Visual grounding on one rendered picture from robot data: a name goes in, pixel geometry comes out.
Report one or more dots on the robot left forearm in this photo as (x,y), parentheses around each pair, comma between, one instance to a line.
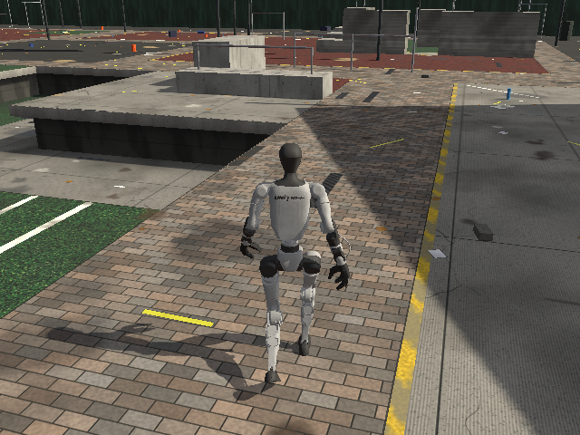
(248,235)

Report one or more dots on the humanoid robot torso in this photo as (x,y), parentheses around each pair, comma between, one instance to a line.
(289,213)

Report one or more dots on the right robot upper arm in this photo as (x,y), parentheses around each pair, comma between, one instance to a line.
(323,206)

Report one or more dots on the robot right shin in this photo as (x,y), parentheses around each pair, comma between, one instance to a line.
(307,312)

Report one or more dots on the robot left hand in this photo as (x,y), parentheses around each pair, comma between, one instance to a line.
(253,245)

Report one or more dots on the robot right hand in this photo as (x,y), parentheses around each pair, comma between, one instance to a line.
(345,274)

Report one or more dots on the robot right forearm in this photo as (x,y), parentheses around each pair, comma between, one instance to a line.
(336,246)

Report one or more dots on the left robot upper arm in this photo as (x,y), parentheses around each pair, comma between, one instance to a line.
(257,203)

